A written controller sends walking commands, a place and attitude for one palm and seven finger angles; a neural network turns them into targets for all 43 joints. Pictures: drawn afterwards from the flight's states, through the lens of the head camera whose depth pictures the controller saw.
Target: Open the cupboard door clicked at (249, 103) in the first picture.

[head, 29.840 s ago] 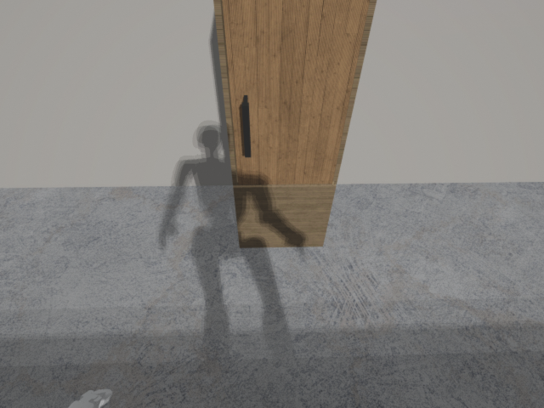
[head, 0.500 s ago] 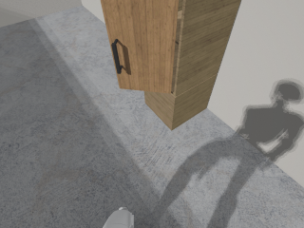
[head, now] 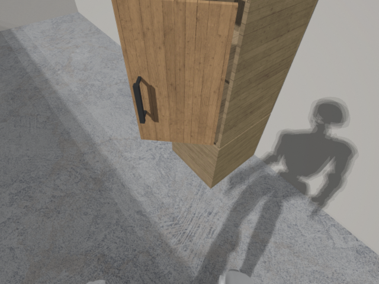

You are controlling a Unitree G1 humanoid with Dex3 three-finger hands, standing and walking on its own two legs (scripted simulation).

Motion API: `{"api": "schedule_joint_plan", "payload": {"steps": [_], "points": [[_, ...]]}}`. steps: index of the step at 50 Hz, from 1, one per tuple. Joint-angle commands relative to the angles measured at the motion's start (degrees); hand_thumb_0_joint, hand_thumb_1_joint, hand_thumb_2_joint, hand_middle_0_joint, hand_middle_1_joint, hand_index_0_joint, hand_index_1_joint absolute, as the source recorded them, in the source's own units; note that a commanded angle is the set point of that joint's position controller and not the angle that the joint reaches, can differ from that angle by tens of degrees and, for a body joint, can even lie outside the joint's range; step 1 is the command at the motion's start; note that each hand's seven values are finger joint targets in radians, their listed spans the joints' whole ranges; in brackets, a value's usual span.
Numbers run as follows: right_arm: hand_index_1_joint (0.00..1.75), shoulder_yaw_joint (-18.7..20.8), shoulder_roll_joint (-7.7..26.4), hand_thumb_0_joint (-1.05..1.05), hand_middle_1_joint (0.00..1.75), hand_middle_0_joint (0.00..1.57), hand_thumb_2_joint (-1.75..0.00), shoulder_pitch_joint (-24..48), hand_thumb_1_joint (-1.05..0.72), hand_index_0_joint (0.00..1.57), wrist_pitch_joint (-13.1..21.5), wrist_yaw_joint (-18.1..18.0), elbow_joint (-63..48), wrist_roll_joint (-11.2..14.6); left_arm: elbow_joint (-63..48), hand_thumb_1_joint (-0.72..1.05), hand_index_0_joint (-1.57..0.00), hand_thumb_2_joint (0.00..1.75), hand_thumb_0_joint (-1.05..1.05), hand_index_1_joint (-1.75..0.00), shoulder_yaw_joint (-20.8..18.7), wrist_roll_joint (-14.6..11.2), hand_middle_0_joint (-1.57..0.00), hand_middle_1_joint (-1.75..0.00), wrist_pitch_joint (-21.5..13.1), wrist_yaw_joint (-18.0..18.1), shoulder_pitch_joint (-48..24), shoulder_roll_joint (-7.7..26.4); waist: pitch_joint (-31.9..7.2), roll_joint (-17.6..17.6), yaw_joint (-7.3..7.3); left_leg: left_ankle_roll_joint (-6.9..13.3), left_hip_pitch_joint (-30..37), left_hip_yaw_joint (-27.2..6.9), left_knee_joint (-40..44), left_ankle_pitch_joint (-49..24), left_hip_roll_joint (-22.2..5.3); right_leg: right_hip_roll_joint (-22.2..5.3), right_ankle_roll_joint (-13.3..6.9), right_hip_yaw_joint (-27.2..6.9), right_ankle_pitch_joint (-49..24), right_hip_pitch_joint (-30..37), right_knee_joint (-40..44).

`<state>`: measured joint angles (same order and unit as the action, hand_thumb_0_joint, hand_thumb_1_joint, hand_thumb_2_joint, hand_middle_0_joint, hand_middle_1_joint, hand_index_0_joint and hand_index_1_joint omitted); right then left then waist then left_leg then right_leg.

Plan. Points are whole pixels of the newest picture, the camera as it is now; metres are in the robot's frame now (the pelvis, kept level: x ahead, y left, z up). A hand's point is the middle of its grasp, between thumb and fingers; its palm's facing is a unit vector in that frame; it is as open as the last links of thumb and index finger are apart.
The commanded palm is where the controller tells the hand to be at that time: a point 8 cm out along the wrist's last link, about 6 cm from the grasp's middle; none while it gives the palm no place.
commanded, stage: take the last steps up to it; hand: left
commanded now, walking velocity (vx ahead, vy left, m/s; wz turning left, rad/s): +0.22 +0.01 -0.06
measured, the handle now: (140, 101) +0.71 +0.22 -0.09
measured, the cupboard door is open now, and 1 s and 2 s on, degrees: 45 45 45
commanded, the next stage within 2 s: come to a stop and stand still in 0.16 s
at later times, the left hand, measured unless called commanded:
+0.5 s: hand (121, 270) +0.18 +0.18 -0.19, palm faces +0.02 -0.98 -0.21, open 7.2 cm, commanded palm none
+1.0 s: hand (135, 279) +0.16 +0.14 -0.17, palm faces -0.04 -0.97 -0.26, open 7.4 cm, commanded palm none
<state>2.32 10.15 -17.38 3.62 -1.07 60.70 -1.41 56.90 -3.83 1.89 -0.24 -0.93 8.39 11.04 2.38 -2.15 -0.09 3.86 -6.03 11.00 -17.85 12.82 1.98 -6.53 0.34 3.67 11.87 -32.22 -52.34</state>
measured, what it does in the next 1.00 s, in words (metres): walks ahead: right foot, then left foot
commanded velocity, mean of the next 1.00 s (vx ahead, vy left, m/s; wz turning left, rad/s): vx -0.06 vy -0.02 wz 0.00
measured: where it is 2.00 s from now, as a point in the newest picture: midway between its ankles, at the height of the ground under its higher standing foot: outside the picture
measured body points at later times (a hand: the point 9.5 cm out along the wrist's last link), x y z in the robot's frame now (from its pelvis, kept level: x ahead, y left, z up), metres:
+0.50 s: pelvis +0.15 +0.00 -0.01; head +0.17 +0.01 +0.43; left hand +0.18 +0.23 -0.17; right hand +0.19 -0.25 -0.16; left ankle +0.21 +0.11 -0.75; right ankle +0.11 -0.12 -0.74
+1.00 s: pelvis +0.11 -0.05 -0.01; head +0.14 -0.07 +0.44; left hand +0.16 +0.19 -0.15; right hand +0.15 -0.31 -0.17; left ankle +0.16 +0.09 -0.72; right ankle +0.07 -0.15 -0.74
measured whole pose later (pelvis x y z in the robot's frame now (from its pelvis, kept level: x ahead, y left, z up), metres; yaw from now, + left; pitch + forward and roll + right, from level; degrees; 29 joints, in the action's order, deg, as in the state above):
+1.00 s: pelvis +0.11 -0.05 -0.01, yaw -3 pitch +1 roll +1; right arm 3.6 12.6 -11.0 -4.1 -0.6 59.0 -0.8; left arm 57.6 -1.7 1.8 1.9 0.7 14.1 10.7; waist 2.3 1.0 0.3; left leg -1.4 -24.1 1.4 -42.2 22.9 -2.0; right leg -1.3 -1.3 2.5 20.2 -10.9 -30.5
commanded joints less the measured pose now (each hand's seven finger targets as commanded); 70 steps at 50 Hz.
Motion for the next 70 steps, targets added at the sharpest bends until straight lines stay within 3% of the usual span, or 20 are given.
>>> {"api": "schedule_joint_plan", "payload": {"steps": [1, 6, 7, 8, 9, 11, 15, 20, 23, 25, 28, 32, 39, 42, 44, 45, 52, 56, 61, 70], "points": [[0.3, 0.62, 6.43, 0.0, 0.3, 0.2, -0.9, -6.25, -0.9, 0.2, 0.84, -0.22, -0.26, -0.4, -3.59, 0.9, -0.2, 0.9, 0.0, -0.3, 0.89, -0.34, -0.2, -0.3, -0.94, -0.11, -1.34, 0.82, 1.11, 6.16, 1.12, 6.06, 2.29, -9.43, 5.84, -19.91, -17.64, 0.77, -0.88, 0.63, 0.1, 2.36, 9.74], [0.3, 0.24, 6.53, 0.0, 0.3, 0.2, -0.9, -7.23, -0.9, 0.2, -0.03, -0.39, 1.47, -0.18, -2.19, 0.9, -0.2, 0.9, 0.0, -0.3, 0.61, -0.35, -0.2, -0.3, -1.75, 0.11, 3.65, 2.75, -1.7, 5.0, -1.62, 1.97, -0.01, -6.3, -6.91, -23.47, -14.33, 4.42, -2.44, 3.45, -2.93, 19.9, 23.42], [0.3, 0.1, 5.7, 0.0, 0.3, 0.2, -0.9, -6.42, -0.9, 0.2, 0.06, -0.2, 1.17, 0.44, -0.33, 0.9, -0.2, 0.9, 0.0, -0.3, -0.23, -0.31, -0.2, -0.3, -2.33, 0.38, 9.68, 5.58, -4.59, 1.26, -4.27, -0.14, -7.81, -4.62, -15.37, -18.64, -11.43, 1.6, -4.06, -1.21, -8.34, 32.47, 24.51], [0.3, 0.05, 4.15, 0.0, 0.3, 0.2, -0.9, -6.56, -0.9, 0.2, 0.21, 0.27, -0.2, 1.05, 1.81, 0.9, -0.2, 0.9, 0.0, -0.3, -1.52, -0.08, -0.2, -0.3, -2.97, 1.02, 17.28, 10.83, -9.6, -10.34, -6.55, -3.07, -21.02, -0.44, -28.54, -1.9, -4.81, -11.34, -9.32, -17.68, -18.21, 45.65, 26.81], [0.3, 0.24, 4.63, 0.0, 0.3, 0.2, -0.9, -5.33, -0.9, 0.2, -0.19, 0.25, -1.03, 1.11, 2.72, 0.9, -0.2, 0.9, 0.0, -0.3, -1.61, -1.05, -0.2, -0.3, -2.91, 1.27, 20.05, 13.47, -9.8, -12.24, -6.94, -4.45, -25.83, -2.87, -43.12, 24.3, -2.15, -20.85, -16.06, -26.39, -24.37, 45.2, 33.13], [0.3, 0.3, 3.63, 0.0, 0.3, 0.2, -0.9, -0.3, -0.9, 0.2, -0.57, 0.06, -1.48, 0.96, 1.5, 0.9, -0.2, 0.9, 0.0, -0.3, -0.98, -1.15, -0.2, -0.3, -3.35, 2.14, 14.07, 9.66, -4.92, -7.37, -4.82, -4.73, -30.02, -10.49, -47.73, 17.8, -6.19, -16.76, -14.91, -19.82, -34.28, 39.09, 32.43], [0.3, -0.56, -0.24, 0.0, 0.3, 0.2, -0.9, -3.04, -0.9, 0.2, -2.51, 0.34, 0.71, 0.93, 0.04, 0.9, -0.2, 0.9, 0.0, -0.3, 0.66, -1.19, -0.2, -0.3, -3.55, 2.34, 6.46, 4.95, -3.9, -3.34, 0.35, -6.62, -18.92, -8.9, -35.4, 9.62, -6.73, -9.82, -10.11, -4.47, -39.08, 25.99, 34.64], [0.3, -0.42, 0.05, 0.0, 0.3, 0.2, -0.9, -2.3, -0.9, 0.2, -4.14, 0.16, 0.57, 1.12, 0.44, 0.9, -0.2, 0.9, 0.0, -0.3, 0.11, -0.95, -0.2, -0.3, -1.9, 3.03, 4.69, 6.76, -4.03, -5.11, 0.76, -7.28, -10.89, -6.72, -19.82, 1.0, -3.36, -6.86, -8.55, -2.17, -36.78, 22.47, 29.85], [0.3, 0.85, 3.76, 0.0, 0.3, 0.2, -0.9, -3.19, -0.9, 0.2, -4.23, -0.06, 0.21, 0.82, 0.68, 0.9, -0.2, 0.9, 0.0, -0.3, 0.0, -1.01, -0.2, -0.3, -0.25, 3.27, 4.71, 6.67, -4.26, -2.77, 1.6, -5.55, -2.24, -9.86, -9.7, -16.48, -6.4, -4.48, -4.34, -1.48, -18.04, 16.86, 23.23], [0.3, 1.73, 10.59, 0.0, 0.3, 0.2, -0.9, -2.24, -0.9, 0.2, -4.07, -0.8, -1.83, 0.32, -0.13, 0.9, -0.2, 0.9, 0.0, -0.3, 0.81, -1.72, -0.2, -0.3, 1.11, 3.54, 8.57, 3.08, -4.54, 12.25, 0.5, 3.6, -4.92, -23.49, -5.4, -38.24, -20.69, 3.33, 0.33, 2.09, 12.67, 15.3, 14.51], [0.3, 1.3, 10.58, 0.0, 0.3, 0.2, -0.9, 2.51, -0.9, 0.2, -4.24, -2.0, -3.76, -0.15, 0.17, 0.9, -0.2, 0.9, 0.0, -0.3, 0.66, -1.39, -0.2, -0.3, 2.67, 3.16, 8.04, 4.06, -1.44, 16.25, 0.41, 7.41, -11.5, -24.71, 0.47, -27.44, -21.9, 4.49, -0.47, -3.65, 23.23, 13.18, -3.98], [0.3, 1.85, 11.65, 0.0, 0.3, 0.2, -0.9, 5.33, -0.9, 0.2, -4.64, -2.45, -5.79, -0.15, -0.45, 0.9, -0.2, 0.9, 0.0, -0.3, -0.4, -1.12, -0.2, -0.3, 3.17, 2.55, 8.54, 5.57, -6.76, 9.74, 0.39, 7.71, -4.3, -21.25, -2.63, -26.85, -21.36, 5.36, 0.4, -5.5, 19.46, 7.61, -10.45], [0.3, 3.03, 13.11, 0.0, 0.3, 0.2, -0.9, 5.48, -0.9, 0.2, -4.65, -1.7, -6.03, -0.31, -2.74, 0.9, -0.2, 0.9, 0.0, -0.3, 0.06, -0.85, -0.2, -0.3, 3.05, 1.52, 7.52, 4.02, -8.89, 13.48, 1.73, 5.73, -3.67, -20.27, -1.04, -13.49, -20.3, 5.01, 0.48, -2.14, 18.08, 13.34, 7.7], [0.3, 3.26, 12.5, 0.0, 0.3, 0.2, -0.9, 7.17, -0.9, 0.2, -5.36, -1.0, -6.44, 0.19, -0.58, 0.9, -0.2, 0.9, 0.0, -0.3, -0.24, -0.76, -0.2, -0.3, 2.63, 1.55, 13.78, 4.71, -7.49, 8.99, -1.05, 1.24, -12.59, -16.43, -2.9, 1.56, -15.09, 6.29, -0.47, 0.52, 5.7, 25.59, 25.92], [0.3, 2.23, 6.11, 0.0, 0.3, 0.2, -0.9, 8.1, -0.9, 0.2, -5.79, -0.26, -8.03, 0.96, -1.32, 0.9, -0.2, 0.9, 0.0, -0.3, -0.98, 0.17, -0.2, -0.3, 1.81, 2.09, 12.67, 11.42, -2.41, -12.13, -0.99, -5.48, -21.04, -7.57, -16.0, 11.92, -4.02, -8.79, -6.37, -18.73, 9.82, 23.04, 40.33], [0.3, 1.78, 6.56, 0.0, 0.3, 0.2, -0.9, 11.4, -0.9, 0.2, -5.95, 0.34, -9.08, 0.72, -2.81, 0.9, -0.2, 0.9, 0.0, -0.3, -0.4, -0.06, -0.2, -0.3, 1.4, 2.26, 7.94, 12.0, 0.19, -11.71, -1.39, -5.4, -18.07, -9.41, -23.4, 15.59, -3.72, -13.49, -9.73, -20.21, 7.8, 14.04, 42.09], [0.3, 0.71, 3.96, 0.0, 0.3, 0.2, -0.9, 5.67, -0.9, 0.2, -5.12, -0.09, -3.19, 0.99, -0.19, 0.9, -0.2, 0.9, 0.0, -0.3, 1.09, -0.84, -0.2, -0.3, -0.52, 2.65, 6.45, 8.18, -1.95, -6.63, 0.32, -5.91, -12.52, -8.49, -17.61, 8.5, -2.87, -5.45, -8.08, -8.9, -29.84, 25.22, 29.12], [0.3, 0.09, 6.2, 0.0, 0.3, 0.2, -0.9, 2.34, -0.9, 0.2, -3.2, -1.13, 0.25, 0.64, 1.74, 0.9, -0.2, 0.9, 0.0, -0.3, 1.79, -2.07, -0.2, -0.3, -0.64, 2.67, 8.08, 5.38, -4.72, 3.63, -0.22, -3.25, 0.32, -14.58, -6.86, -21.33, -9.6, -0.75, -2.24, -6.82, -19.35, 22.4, 27.17], [0.3, -0.77, 5.39, 0.0, 0.3, 0.2, -0.9, 2.57, -0.9, 0.2, -3.6, -1.59, 2.63, 0.56, 3.67, 0.9, -0.2, 0.9, 0.0, -0.3, 1.95, -1.92, -0.2, -0.3, 0.12, 2.62, 6.25, 5.44, -1.48, 8.38, -0.33, -3.5, -3.59, -13.93, -4.67, -13.22, -9.2, 0.37, -2.42, -7.04, -9.34, 25.15, 31.68], [0.3, -1.14, 4.22, 0.0, 0.3, 0.2, -0.9, 0.3, -0.9, 0.2, -3.77, -1.25, 3.64, 0.36, 5.26, 0.9, -0.2, 0.9, 0.0, -0.3, 2.39, -1.73, -0.2, -0.3, -0.14, 2.41, 6.5, 4.47, 1.5, 0.67, 0.26, -3.92, -3.98, -12.94, -1.83, -3.72, -7.49, 0.34, -2.71, -7.84, 0.79, 22.87, 37.01]]}}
